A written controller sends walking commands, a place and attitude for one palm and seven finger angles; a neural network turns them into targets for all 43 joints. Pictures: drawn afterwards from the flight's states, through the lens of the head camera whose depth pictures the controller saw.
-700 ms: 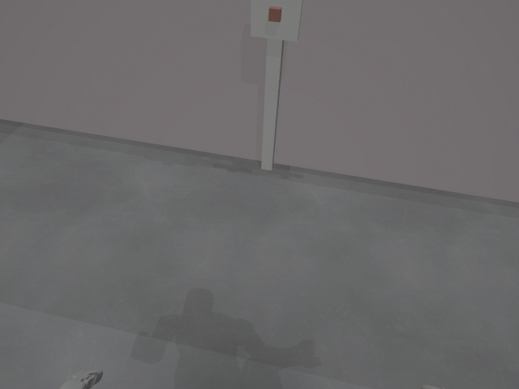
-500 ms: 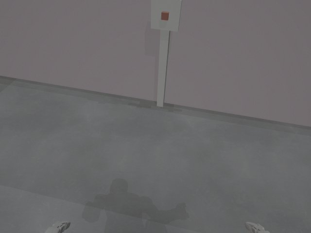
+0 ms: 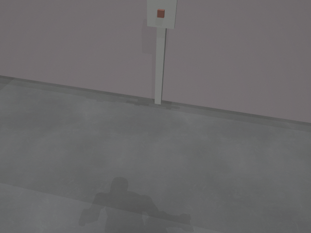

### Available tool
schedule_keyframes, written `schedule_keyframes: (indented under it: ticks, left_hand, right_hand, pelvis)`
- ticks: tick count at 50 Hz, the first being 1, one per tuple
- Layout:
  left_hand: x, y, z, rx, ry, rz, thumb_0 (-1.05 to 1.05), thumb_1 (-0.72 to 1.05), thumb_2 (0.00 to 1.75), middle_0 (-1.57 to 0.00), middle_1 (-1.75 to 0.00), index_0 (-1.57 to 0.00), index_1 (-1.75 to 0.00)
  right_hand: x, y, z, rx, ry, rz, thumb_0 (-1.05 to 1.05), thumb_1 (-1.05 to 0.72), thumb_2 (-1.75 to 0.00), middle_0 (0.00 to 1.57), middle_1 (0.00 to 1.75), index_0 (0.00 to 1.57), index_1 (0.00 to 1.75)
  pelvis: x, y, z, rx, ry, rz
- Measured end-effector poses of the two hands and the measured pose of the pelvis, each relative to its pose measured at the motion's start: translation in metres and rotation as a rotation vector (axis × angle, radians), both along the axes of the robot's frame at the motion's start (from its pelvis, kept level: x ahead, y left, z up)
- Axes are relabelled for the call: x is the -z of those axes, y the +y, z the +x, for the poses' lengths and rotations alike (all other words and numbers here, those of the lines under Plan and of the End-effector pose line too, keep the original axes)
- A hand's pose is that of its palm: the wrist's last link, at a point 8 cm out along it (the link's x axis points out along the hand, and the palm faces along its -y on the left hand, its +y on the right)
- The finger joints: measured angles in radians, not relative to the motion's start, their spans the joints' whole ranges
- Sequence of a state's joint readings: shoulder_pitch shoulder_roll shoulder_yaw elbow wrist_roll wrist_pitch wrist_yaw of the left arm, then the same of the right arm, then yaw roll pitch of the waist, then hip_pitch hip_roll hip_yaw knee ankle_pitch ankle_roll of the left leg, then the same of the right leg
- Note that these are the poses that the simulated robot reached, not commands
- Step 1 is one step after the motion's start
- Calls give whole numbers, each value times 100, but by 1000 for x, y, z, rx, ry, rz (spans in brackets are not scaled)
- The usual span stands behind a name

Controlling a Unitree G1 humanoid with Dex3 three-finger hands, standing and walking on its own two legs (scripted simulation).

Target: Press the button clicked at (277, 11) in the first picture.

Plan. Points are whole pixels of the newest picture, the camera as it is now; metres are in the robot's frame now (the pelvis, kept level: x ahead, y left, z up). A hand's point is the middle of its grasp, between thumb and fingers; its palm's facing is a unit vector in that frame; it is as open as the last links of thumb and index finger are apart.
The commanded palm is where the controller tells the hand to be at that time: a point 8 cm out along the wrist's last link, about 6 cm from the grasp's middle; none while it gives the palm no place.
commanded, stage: stand and wait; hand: left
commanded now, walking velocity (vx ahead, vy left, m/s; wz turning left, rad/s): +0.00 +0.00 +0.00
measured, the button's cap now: (160, 13) +1.29 +0.04 +0.04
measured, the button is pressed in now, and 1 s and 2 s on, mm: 0 0 0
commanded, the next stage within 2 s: look at it before walking up in 0.24 s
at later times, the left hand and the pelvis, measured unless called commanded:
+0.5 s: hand out of the picture +0.07 +0.24 -0.16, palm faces -0.04 -0.94 -0.33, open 7.4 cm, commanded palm none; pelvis -0.01 -0.01 +0.00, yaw +0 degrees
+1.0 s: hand out of the picture +0.07 +0.24 -0.15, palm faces -0.04 -0.94 -0.34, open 7.4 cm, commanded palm none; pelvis +0.00 -0.01 +0.00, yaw -1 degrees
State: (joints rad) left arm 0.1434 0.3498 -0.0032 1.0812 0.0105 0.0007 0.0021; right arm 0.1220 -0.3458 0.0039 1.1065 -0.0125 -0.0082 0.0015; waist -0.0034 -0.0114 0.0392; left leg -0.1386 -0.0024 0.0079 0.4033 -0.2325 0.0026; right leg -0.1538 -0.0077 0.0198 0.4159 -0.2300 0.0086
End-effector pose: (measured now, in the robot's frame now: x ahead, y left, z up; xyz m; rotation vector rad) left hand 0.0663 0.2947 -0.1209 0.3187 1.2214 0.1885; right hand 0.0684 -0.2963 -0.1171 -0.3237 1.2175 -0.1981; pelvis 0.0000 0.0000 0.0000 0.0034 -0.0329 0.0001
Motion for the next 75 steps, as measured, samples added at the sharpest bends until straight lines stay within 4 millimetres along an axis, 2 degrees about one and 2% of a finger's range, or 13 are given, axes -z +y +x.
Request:
schedule_keyframes:
  ticks: [13, 25, 55, 61, 70, 73, 75]
  left_hand:
    - [-3, -8, 2, 17, -20, -1, 1, 90, 90, -20, -30, -20, -30]
    - [-2, -13, 3, 21, -23, -10, 1, 90, 90, -20, -30, -20, -30]
    - [-2, -13, 4, 13, -6, 0, 1, 91, 90, -20, -30, -20, -30]
    - [14, -31, -8, -6, 47, -59, 1, 91, 90, -20, -30, -20, -30]
    - [48, -62, -31, -65, 206, -163, 1, 91, 90, -20, -30, -20, -30]
    - [53, -70, -23, -53, 262, -170, 1, 91, 90, -20, -30, -20, -30]
    - [52, -76, -3, -27, 280, -167, 1, 91, 90, -20, -30, -20, -30]
  right_hand:
    - [3, 0, -8, 4, -2, 20, 1, -90, -89, 20, 30, 21, 30]
    - [1, -4, -7, 8, -9, 15, 1, -90, -89, 20, 30, 21, 30]
    - [1, -4, -1, 4, 1, 17, 0, -90, -89, 20, 30, 21, 30]
    - [14, 15, -12, 27, 42, 62, 0, -90, -89, 20, 30, 20, 30]
    - [42, 54, -36, 124, 166, 132, 0, -90, -89, 20, 30, 20, 30]
    - [48, 63, -41, 181, 181, 148, 0, -90, -89, 20, 30, 21, 30]
    - [50, 69, -48, 222, 201, 165, 0, -90, -89, 20, 30, 21, 30]
  pelvis:
    - [-1, -5, -7, 5, 3, 2]
    - [-1, -7, -8, 8, 2, 1]
    - [-2, -9, -2, 10, 9, 1]
    - [4, -8, 14, 27, 18, -4]
    - [23, -3, 62, 48, 36, -12]
    - [29, -5, 79, 81, 31, 0]
    - [28, -9, 91, 96, 26, 6]
